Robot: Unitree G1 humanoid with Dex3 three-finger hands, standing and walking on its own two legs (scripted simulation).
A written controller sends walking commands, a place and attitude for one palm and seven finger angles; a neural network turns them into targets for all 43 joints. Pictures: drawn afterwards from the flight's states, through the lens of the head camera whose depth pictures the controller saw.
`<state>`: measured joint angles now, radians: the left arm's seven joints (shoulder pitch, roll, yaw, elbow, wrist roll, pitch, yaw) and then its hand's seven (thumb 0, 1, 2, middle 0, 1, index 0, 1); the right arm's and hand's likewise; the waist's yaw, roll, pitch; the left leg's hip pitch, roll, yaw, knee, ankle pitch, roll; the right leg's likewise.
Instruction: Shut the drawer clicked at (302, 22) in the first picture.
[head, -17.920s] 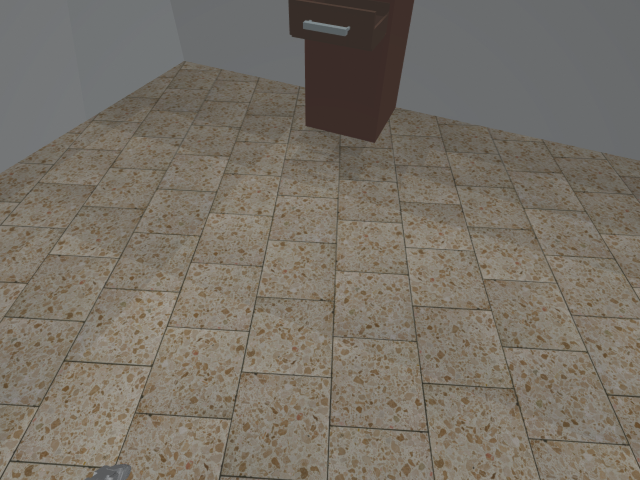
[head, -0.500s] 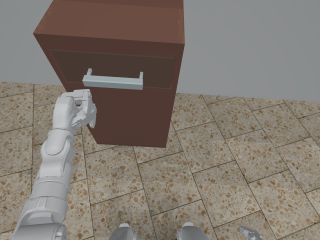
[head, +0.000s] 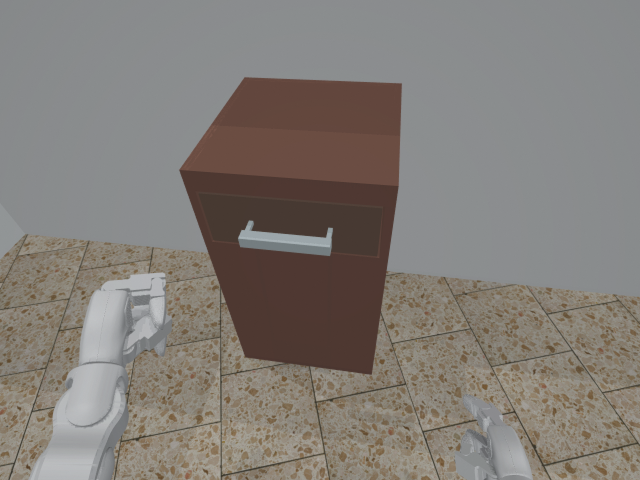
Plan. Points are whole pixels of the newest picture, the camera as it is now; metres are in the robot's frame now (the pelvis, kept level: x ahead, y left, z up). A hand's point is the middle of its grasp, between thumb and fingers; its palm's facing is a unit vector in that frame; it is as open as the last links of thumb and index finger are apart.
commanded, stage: draw the hand back to the body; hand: left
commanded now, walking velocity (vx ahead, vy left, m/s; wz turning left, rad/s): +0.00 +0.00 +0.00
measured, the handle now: (287, 235) +0.61 +0.13 -0.10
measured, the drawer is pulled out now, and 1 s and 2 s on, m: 0.00 0.00 0.00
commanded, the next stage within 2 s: step back with the hand held close in 0.50 s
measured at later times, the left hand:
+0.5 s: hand (60, 379) +0.16 +0.24 +0.17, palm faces +0.43 -0.82 -0.38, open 3.2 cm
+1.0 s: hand (61, 384) +0.16 +0.24 +0.16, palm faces +0.27 -0.82 -0.50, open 3.2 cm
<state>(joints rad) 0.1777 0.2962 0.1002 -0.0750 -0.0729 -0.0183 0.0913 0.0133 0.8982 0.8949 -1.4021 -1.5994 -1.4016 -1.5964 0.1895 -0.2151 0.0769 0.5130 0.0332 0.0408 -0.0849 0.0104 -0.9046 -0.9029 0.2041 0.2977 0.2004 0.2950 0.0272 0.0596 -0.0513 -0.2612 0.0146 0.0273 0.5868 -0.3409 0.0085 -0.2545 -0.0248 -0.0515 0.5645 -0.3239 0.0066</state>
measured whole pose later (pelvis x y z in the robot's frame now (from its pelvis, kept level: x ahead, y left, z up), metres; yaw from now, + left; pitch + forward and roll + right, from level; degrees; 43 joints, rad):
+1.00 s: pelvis -0.03 +0.01 +0.01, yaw +0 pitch +1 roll +0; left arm 0.66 0.39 0.34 -0.54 -0.06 -0.17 0.11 0.01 0.89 0.89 -1.41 -1.60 -1.41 -1.60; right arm 0.18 -0.24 -0.02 0.56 0.00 0.02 -0.08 0.01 -0.91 -0.90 0.20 0.30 0.20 0.29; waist 0.00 0.04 0.03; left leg -0.25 0.00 0.04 0.44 -0.21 0.02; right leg -0.24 -0.03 -0.04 0.41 -0.19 0.02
